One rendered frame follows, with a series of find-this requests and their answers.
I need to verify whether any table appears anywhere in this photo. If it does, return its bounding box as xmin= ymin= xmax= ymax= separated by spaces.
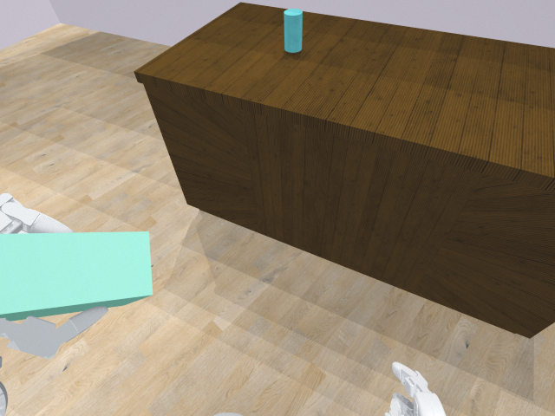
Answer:
xmin=134 ymin=2 xmax=555 ymax=339

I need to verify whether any left robot hand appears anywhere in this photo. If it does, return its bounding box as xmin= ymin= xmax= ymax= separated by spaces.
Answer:
xmin=0 ymin=193 xmax=108 ymax=359

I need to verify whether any right robot hand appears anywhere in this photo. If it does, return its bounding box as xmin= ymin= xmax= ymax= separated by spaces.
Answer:
xmin=385 ymin=361 xmax=447 ymax=416

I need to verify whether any sponge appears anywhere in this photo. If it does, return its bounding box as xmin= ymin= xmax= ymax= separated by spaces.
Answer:
xmin=0 ymin=231 xmax=153 ymax=322

